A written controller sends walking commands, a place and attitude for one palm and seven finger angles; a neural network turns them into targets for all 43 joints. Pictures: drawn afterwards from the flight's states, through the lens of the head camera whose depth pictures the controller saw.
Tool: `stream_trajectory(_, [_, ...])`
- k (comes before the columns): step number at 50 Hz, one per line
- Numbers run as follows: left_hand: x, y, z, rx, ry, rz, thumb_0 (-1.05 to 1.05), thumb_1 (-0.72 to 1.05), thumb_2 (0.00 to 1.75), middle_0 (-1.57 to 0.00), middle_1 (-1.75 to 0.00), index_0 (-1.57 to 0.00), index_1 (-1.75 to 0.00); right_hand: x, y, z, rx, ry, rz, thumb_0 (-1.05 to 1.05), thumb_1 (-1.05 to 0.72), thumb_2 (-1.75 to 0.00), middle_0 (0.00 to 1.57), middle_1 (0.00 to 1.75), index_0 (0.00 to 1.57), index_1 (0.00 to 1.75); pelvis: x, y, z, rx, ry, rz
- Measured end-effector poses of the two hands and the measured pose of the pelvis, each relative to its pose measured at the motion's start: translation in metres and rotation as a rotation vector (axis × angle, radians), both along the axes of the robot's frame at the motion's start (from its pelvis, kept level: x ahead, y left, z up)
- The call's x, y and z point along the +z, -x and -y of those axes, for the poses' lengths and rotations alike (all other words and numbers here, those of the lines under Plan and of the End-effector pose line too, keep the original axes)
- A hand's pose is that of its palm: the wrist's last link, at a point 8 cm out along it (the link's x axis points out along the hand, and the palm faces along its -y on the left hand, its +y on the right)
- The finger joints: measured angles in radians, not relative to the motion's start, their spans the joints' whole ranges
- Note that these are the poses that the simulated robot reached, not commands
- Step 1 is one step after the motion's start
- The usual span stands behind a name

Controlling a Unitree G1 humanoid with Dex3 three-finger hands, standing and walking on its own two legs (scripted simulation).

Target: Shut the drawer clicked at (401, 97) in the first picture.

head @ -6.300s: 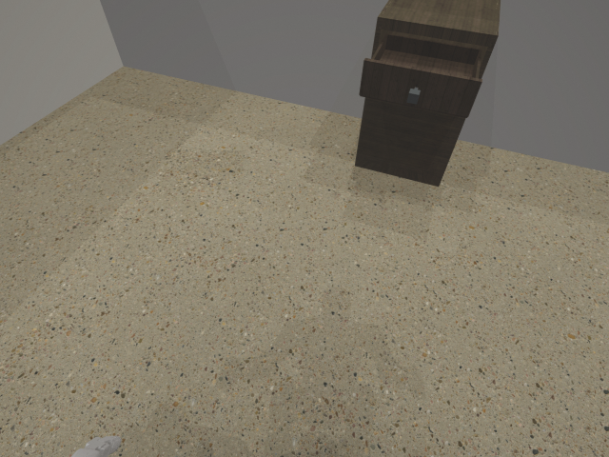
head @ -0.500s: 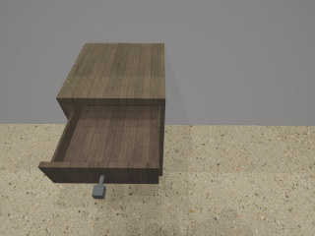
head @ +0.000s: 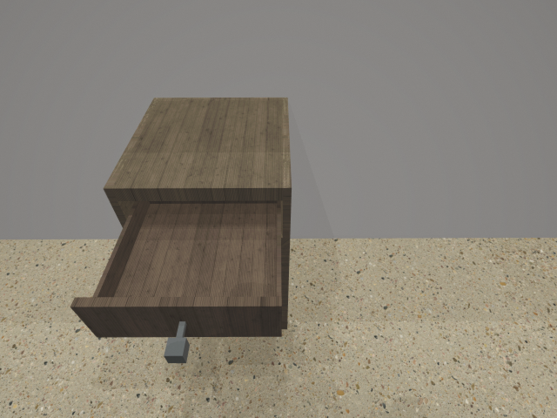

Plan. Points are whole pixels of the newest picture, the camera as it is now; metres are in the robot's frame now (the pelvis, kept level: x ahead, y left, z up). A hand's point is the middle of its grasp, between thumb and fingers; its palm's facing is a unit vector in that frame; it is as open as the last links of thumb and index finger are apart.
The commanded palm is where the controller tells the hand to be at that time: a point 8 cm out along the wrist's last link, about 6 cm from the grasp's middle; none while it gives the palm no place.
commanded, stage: come to a stop and stand still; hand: left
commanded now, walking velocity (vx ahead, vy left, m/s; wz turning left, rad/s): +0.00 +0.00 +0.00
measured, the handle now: (179, 340) +0.29 +0.21 -0.15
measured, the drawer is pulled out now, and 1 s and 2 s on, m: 0.28 0.28 0.28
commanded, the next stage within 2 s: look again from close up in 0.98 s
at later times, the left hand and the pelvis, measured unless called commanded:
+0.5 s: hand out of the picture +0.01 +0.18 -0.17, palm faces +0.01 -0.99 -0.15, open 7.3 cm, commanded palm none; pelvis +0.02 +0.02 +0.01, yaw -1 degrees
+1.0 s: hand out of the picture +0.03 +0.19 -0.17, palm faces +0.01 -0.99 -0.15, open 7.4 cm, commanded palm none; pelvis +0.05 +0.03 +0.01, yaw -1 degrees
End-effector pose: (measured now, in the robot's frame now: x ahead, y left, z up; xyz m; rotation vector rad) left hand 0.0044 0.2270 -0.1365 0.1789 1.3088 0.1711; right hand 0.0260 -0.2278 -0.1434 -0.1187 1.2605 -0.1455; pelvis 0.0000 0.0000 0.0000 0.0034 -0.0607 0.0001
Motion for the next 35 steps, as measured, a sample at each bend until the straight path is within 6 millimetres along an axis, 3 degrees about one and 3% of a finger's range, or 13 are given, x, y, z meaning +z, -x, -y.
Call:
stream_trajectory(8, [-0.002,-0.032,-0.01,-0.018,0.022,0.066,0.01,0.92,0.9,-0.2,-0.3,-0.2,-0.29,0.004,0.066,-0.017,-0.045,0.003,-0.169,0.0,-0.91,-0.9,0.2,0.3,0.19,0.3,0.001,-0.002,-0.009,-0.001,0.0,-0.031])
stream_trajectory(13, [0.0,-0.032,-0.013,-0.018,0.026,0.049,0.01,0.92,0.9,-0.2,-0.3,-0.2,-0.29,0.007,0.081,-0.029,-0.053,-0.014,-0.233,0.0,-0.91,-0.9,0.2,0.3,0.19,0.3,0.005,-0.007,-0.013,-0.003,0.0,-0.042])
stream_trajectory(18, [-0.001,-0.021,-0.011,-0.011,0.042,-0.009,0.01,0.92,0.9,-0.2,-0.3,-0.2,-0.29,0.008,0.069,-0.038,-0.049,-0.026,-0.223,0.0,-0.91,-0.9,0.2,0.3,0.2,0.3,0.007,-0.014,-0.017,-0.007,0.002,-0.042])
stream_trajectory(25, [-0.003,-0.006,-0.002,0.001,0.077,-0.077,0.01,0.91,0.9,-0.2,-0.3,-0.2,-0.29,0.006,0.027,-0.047,-0.026,-0.032,-0.147,0.0,-0.91,-0.9,0.2,0.3,0.2,0.3,0.009,-0.024,-0.023,-0.017,0.005,-0.036])
stream_trajectory(35, [-0.004,-0.002,0.004,0.019,0.102,-0.111,0.01,0.91,0.9,-0.2,-0.3,-0.2,-0.29,0.01,-0.007,-0.037,-0.002,0.013,-0.105,0.01,-0.92,-0.9,0.2,0.3,0.2,0.3,0.01,-0.036,-0.029,-0.019,0.005,-0.028])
